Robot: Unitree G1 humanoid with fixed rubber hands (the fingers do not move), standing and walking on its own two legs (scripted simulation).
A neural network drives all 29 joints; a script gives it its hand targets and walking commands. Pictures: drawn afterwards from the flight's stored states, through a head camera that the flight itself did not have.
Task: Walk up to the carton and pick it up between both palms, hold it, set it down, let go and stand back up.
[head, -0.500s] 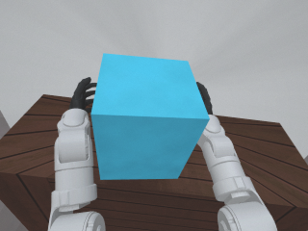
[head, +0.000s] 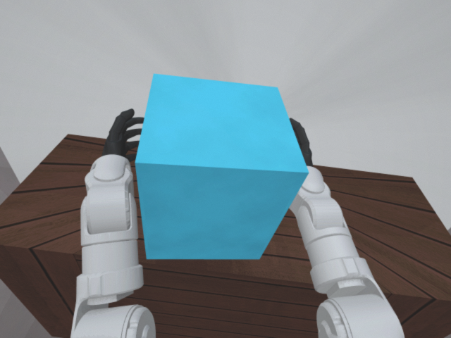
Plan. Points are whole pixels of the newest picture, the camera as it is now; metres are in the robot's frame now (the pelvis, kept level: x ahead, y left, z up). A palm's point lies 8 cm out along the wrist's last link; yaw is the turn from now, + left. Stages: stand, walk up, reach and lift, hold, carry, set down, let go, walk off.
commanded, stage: hold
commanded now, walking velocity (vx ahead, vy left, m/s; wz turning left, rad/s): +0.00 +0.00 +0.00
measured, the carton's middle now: (211, 174) +0.37 +0.01 +0.15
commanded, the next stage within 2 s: none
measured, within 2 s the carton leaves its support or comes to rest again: neither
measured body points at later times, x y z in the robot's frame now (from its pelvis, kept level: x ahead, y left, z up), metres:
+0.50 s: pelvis +0.01 +0.00 +0.00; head -0.03 +0.03 +0.45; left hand +0.37 +0.16 +0.19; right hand +0.38 -0.15 +0.18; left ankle +0.04 +0.10 -0.75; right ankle +0.02 -0.10 -0.75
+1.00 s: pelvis +0.01 +0.00 +0.00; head -0.03 +0.03 +0.45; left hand +0.38 +0.15 +0.20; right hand +0.38 -0.15 +0.19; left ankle +0.04 +0.10 -0.75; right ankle +0.02 -0.10 -0.75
